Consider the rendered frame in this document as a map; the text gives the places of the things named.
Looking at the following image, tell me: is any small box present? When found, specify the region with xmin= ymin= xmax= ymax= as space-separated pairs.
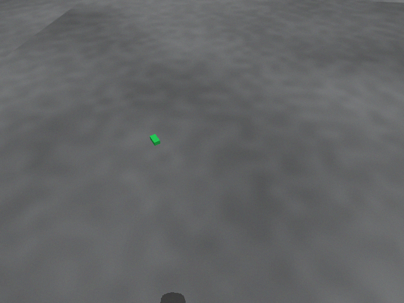
xmin=150 ymin=134 xmax=160 ymax=145

